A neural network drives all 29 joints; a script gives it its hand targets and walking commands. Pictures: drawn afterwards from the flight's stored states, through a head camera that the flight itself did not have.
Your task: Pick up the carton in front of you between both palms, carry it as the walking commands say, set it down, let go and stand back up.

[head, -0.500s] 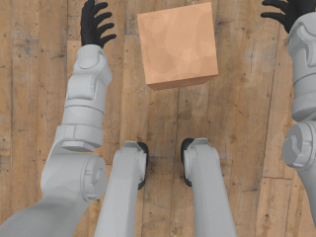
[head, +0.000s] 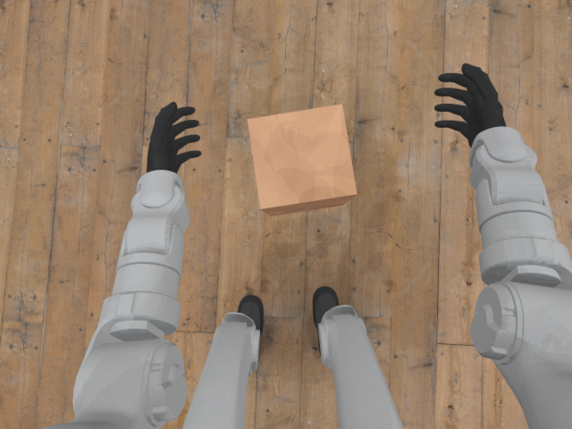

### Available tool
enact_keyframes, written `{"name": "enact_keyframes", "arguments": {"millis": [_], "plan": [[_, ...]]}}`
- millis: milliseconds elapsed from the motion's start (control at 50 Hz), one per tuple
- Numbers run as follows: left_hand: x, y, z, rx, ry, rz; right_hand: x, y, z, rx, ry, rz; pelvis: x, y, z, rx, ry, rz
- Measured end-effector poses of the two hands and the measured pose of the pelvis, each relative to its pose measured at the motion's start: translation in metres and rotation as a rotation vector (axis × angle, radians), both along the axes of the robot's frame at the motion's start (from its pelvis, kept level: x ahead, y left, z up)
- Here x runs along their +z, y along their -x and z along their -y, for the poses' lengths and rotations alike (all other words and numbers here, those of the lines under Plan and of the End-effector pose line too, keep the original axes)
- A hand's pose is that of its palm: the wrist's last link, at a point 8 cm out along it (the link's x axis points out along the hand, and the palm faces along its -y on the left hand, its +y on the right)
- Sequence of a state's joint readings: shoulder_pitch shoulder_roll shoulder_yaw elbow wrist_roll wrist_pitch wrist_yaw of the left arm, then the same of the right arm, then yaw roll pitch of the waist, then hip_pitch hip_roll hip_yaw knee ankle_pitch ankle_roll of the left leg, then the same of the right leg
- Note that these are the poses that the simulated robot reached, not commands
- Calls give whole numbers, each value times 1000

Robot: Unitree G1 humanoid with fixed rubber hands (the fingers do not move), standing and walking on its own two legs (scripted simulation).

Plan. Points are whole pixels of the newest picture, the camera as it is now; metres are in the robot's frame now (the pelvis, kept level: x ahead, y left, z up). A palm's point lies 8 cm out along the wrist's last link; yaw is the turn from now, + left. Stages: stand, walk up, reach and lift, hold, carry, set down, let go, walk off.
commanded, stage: let go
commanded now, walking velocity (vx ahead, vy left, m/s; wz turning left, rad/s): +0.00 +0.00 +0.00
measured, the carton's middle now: (301, 167) +0.52 -0.03 -0.54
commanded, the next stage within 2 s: stand in 1.16 s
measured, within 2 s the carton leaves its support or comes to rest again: neither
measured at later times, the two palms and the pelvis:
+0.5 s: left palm (23, 308) +0.29 +0.24 +0.00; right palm (518, 270) +0.31 -0.22 +0.00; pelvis +0.07 +0.03 +0.09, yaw -1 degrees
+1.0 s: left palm out of the picture +0.25 +0.26 +0.04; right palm (543, 381) +0.23 -0.20 +0.04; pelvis +0.08 +0.04 +0.11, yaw -2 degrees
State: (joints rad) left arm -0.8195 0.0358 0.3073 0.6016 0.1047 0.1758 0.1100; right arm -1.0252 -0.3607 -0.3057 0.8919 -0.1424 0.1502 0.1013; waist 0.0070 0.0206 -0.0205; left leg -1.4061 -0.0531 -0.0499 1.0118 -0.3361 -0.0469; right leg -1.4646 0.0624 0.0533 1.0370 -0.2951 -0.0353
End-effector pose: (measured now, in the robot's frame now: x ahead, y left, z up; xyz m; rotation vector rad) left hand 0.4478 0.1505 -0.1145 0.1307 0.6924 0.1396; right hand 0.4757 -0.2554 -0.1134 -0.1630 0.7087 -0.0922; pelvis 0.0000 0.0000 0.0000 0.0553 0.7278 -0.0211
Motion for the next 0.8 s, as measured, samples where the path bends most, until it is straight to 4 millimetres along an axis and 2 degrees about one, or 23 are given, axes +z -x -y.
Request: {"name": "enact_keyframes", "arguments": {"millis": [140, 340, 580, 680, 800], "plan": [[30, 46, -25, -81, -35, -66, 26, 58, 0, -30, 13, -31, 32, -21, -4, -3, 18, 84], [84, 101, -66, -91, -26, -84, 78, 113, -20, -12, 0, -35, 66, -47, -16, -1, 41, 250], [136, 178, -103, -68, -16, -99, 126, 191, -46, -6, -2, -59, 98, -74, -32, 7, 62, 507], [150, 198, -114, -75, -18, -97, 141, 217, -53, -7, -2, -63, 106, -81, -36, 5, 69, 613], [155, 204, -117, -92, -12, -96, 151, 237, -55, -8, -2, -77, 108, -82, -37, 1, 74, 715]]}}
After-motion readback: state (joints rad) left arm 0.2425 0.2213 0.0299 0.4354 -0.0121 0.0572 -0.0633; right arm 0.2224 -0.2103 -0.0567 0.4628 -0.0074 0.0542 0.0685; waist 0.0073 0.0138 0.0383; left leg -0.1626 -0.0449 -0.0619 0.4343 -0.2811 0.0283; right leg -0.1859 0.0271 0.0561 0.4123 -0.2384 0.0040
